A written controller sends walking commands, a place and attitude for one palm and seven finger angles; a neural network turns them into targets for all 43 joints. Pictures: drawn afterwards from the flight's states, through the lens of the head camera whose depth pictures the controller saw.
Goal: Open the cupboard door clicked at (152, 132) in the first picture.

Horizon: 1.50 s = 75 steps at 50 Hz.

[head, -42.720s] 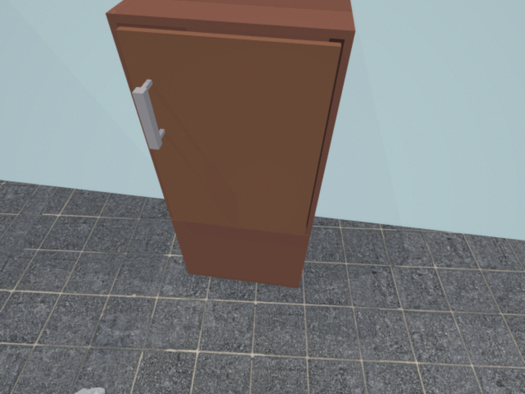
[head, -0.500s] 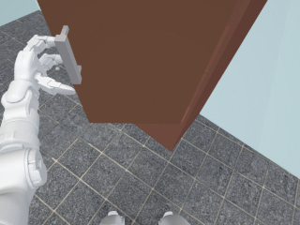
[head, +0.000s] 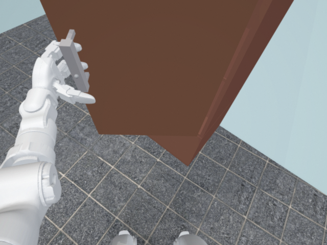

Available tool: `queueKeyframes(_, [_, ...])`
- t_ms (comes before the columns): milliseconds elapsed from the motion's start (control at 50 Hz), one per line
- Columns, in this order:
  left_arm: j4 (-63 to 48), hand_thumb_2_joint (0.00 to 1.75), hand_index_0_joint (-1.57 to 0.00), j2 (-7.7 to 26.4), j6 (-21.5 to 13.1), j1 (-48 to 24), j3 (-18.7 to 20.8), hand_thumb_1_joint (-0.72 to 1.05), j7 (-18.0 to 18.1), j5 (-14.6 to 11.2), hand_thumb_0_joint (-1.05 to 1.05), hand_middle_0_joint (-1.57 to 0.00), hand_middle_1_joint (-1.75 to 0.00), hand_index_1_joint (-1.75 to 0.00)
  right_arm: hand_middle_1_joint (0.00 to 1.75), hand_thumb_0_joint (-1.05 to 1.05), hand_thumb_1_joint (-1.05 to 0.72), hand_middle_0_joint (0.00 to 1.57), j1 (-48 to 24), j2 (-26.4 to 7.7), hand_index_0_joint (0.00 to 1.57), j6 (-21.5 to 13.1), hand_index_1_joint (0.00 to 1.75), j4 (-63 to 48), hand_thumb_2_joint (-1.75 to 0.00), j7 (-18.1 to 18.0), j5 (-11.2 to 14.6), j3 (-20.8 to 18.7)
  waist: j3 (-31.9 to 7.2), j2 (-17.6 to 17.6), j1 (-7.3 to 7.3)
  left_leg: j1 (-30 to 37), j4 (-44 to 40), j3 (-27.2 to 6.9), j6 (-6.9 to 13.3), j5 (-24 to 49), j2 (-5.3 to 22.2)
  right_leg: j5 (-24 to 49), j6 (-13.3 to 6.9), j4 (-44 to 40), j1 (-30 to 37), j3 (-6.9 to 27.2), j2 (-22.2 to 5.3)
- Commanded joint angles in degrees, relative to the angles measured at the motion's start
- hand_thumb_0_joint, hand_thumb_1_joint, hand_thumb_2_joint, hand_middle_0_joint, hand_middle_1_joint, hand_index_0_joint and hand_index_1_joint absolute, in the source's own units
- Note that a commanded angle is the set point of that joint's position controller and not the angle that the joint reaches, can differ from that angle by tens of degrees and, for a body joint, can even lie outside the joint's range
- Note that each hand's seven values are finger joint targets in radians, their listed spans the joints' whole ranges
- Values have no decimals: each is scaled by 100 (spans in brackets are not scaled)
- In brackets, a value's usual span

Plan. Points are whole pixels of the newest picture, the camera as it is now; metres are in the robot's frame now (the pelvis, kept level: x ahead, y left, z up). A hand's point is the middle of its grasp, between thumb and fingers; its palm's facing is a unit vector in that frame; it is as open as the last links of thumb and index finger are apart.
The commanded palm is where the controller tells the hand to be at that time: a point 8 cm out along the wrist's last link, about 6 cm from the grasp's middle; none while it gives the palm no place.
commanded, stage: slide the fingers in behind the handle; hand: left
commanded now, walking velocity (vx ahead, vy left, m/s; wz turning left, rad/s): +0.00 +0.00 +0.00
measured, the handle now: (78, 62) +0.54 +0.18 +0.11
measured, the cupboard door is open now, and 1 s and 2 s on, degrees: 39 40 49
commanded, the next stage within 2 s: close the thumb around the handle in 0.72 s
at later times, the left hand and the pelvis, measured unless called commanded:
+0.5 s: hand (83, 79) +0.48 +0.16 +0.11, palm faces -0.04 -1.00 -0.01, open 14.0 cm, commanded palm +0.46 +0.21 +0.11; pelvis +0.00 +0.00 +0.00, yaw +0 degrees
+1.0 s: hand (84, 78) +0.48 +0.16 +0.11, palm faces -0.03 -1.00 -0.01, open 13.2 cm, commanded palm +0.46 +0.20 +0.11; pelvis -0.01 +0.00 +0.00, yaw +0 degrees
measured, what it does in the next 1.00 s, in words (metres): stands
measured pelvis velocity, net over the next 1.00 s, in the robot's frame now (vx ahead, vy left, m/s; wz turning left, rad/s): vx -0.01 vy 0.00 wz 0.01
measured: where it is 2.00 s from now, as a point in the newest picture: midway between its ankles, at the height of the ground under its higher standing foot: outside the picture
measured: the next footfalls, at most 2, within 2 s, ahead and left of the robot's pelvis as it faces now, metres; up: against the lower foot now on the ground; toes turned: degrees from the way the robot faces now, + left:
none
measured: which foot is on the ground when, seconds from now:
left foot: down 0.00-1.00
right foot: down 0.00-1.00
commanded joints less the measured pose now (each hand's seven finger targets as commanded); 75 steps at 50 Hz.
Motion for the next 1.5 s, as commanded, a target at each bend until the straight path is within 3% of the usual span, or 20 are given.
queueKeyframes(0, [-1245, 30, -30, 1289, -389, -2575, 121, -50, 98, -59, 0, -30, -120, -120, 30, 0, -90, 20, 719, -932, 20, -135, 30, -351, -90, -59, 7, -362, -2387, 423, -39, 2137, -415, -155, 125, 2038, -103, 2114, -21, -575, 451, 40, 98])
queueKeyframes(20, [-1300, 30, -30, 1095, -390, -2645, -26, -50, 104, -69, 0, -30, -120, -120, 30, 0, -90, 20, 688, -903, 20, -138, 30, -369, -90, -43, 7, -354, -2308, 507, -53, 2123, -447, -143, 121, 1954, -114, 2051, -18, -594, 438, 33, 97])
queueKeyframes(140, [-1423, 30, -30, 926, -442, -2563, -44, -50, 220, -93, 0, -30, -120, -120, 30, 0, -90, 20, 678, -884, 20, -154, 30, -374, -90, -18, -7, -381, -2451, 434, -17, 2287, -458, -150, 107, 2092, -109, 2144, -28, -584, 497, 14, 107])
queueKeyframes(180, [-1334, 30, -30, 1190, -441, -2446, 186, -50, 284, -76, 0, -30, -120, -120, 30, 0, -90, 20, 684, -916, 20, -148, 30, -375, -90, -21, -5, -383, -2349, 311, 36, 2144, -468, -129, 120, 2084, -112, 2219, -25, -578, 582, 33, 105])
queueKeyframes(240, [-1421, 30, -30, 877, -440, -2415, -60, -50, 317, -43, 0, -30, -120, -120, 30, 0, -90, 20, 641, -871, 20, -144, 30, -424, -90, 5, -5, -373, -2267, 421, 40, 2179, -514, -126, 102, 1990, -120, 2100, -40, -596, 523, 9, 97])
queueKeyframes(340, [-1552, 30, -30, 800, -534, -2336, -54, -50, 362, -80, 0, -30, -120, -120, 30, 0, -90, 20, 597, -858, 20, -166, 30, -423, -90, 22, -8, -397, -2361, 344, 68, 2258, -497, -113, 94, 2063, -121, 2200, -39, -597, 622, 20, 106])
queueKeyframes(440, [-1292, 30, -30, 822, -505, -2532, -129, -50, 367, -39, 0, -30, -120, -120, 30, 0, -90, 20, 573, -887, 20, -161, 30, -366, -90, -23, 12, -375, -2015, 190, -45, 2018, -560, -135, 115, 1601, -127, 1840, -26, -672, 465, 34, 86])
queueKeyframes(480, [-1396, 30, -30, 842, -554, -2733, -135, -50, 384, -23, 0, -30, -120, -120, 30, 0, -90, 20, 563, -886, 20, -185, 30, -346, -90, -38, 10, -376, -2173, 466, -42, 2220, -539, -163, 103, 1697, -125, 1820, -42, -639, 351, 37, 78])
queueKeyframes(560, [-1416, 30, -30, 497, -593, -2777, -333, -50, 410, -85, 0, -30, -120, -120, 30, 0, -90, 20, 578, -867, 20, -238, 30, -329, -90, -24, -17, -379, -2274, 440, -89, 2413, -502, -230, 90, 1866, -125, 1812, -60, -597, 244, -31, 92])
queueKeyframes(600, [-1319, 30, -30, 707, -595, -2677, -208, -50, 421, -45, 0, -30, -120, -120, 30, 0, -90, 20, 580, -899, 20, -229, 30, -296, -90, -20, -9, -381, -2298, 367, -20, 2341, -524, -246, 73, 1781, -106, 1750, -61, -598, 268, -15, 89])
queueKeyframes(620, [-1341, 30, -30, 429, -595, -2847, -469, -50, 406, -28, 0, -30, -120, -120, 30, 0, -90, 20, 548, -872, 20, -235, 30, -305, -90, -15, -1, -373, -2198, 434, -122, 2353, -529, -246, 76, 1720, -114, 1698, -51, -620, 152, -8, 86])
queueKeyframes(780, [-1239, 30, -30, 918, -590, -2769, -68, -50, 397, -16, 0, -30, -120, -120, 30, 0, -90, 20, 615, -915, 20, -243, 30, -272, -90, -39, -15, -375, -2463, 378, 4, 2210, -488, -214, 94, 1800, -133, 1874, -53, -567, 420, 25, 80])
queueKeyframes(800, [-1220, 30, -30, 717, -569, -2713, -241, -50, 379, -17, 0, -30, -120, -120, 30, 0, -90, 20, 581, -887, 20, -237, 30, -304, -90, -26, -10, -362, -2354, 490, -23, 2219, -503, -208, 83, 1764, -138, 1814, -57, -584, 340, 8, 81])
queueKeyframes(1000, [-1193, 54, -34, 520, -542, -2893, -391, 6, 426, 1, 0, -34, -126, -126, 30, 0, -90, 20, 642, -894, 20, -239, 30, -263, -90, -12, -25, -382, -2263, 453, -128, 2299, -494, -261, 82, 1670, -109, 1623, -53, -603, 87, -25, 94])
queueKeyframes(1080, [-1170, 64, -36, 737, -555, -2936, -234, 28, 460, 22, 0, -36, -128, -128, 30, 0, -90, 20, 670, -933, 20, -244, 30, -239, -90, -22, -23, -388, -2319, 396, -104, 2249, -504, -278, 84, 1674, -108, 1633, -57, -583, 134, -12, 90])
queueKeyframes(1120, [-1252, 68, -36, 412, -561, -2967, -476, 40, 436, 27, 0, -36, -130, -130, 30, 0, -90, 20, 653, -887, 20, -249, 30, -250, -90, -1, -29, -394, -2332, 491, -123, 2358, -494, -308, 59, 1704, -104, 1584, -64, -566, 28, -50, 90])
queueKeyframes(1200, [-1159, 78, -38, 585, -550, -2987, -332, 62, 468, 12, 0, -38, -132, -132, 30, 0, -90, 20, 690, -913, 20, -250, 30, -188, -90, -2, -42, -400, -2299, 365, -143, 2283, -461, -296, 80, 1738, -104, 1671, -56, -580, 89, -32, 96])
queueKeyframes(1300, [-1368, 90, -40, 273, -573, -2969, -567, 90, 463, 1, 0, -40, -135, -135, 30, 0, -90, 20, 670, -880, 20, -245, 30, -206, -90, 27, -41, -421, -2422, 491, -148, 2502, -426, -315, 63, 1936, -97, 1780, -61, -546, 10, -57, 107])
queueKeyframes(1400, [-1567, 90, -40, 291, -624, -2822, -529, 90, 494, -6, 0, -40, -135, -135, 30, 0, -90, 20, 629, -873, 20, -239, 30, -232, -90, 43, -40, -434, -2595, 610, -57, 2648, -418, -312, 48, 2137, -103, 1915, -80, -519, 122, -58, 110])
queueKeyframes(1480, [-1564, 90, -40, 302, -616, -2792, -511, 90, 496, -47, 0, -40, -135, -135, 30, 0, -90, 20, 607, -883, 20, -229, 30, -220, -90, 35, -20, -434, -2464, 355, -89, 2527, -438, -265, 78, 2108, -114, 2045, -57, -566, 245, -38, 112])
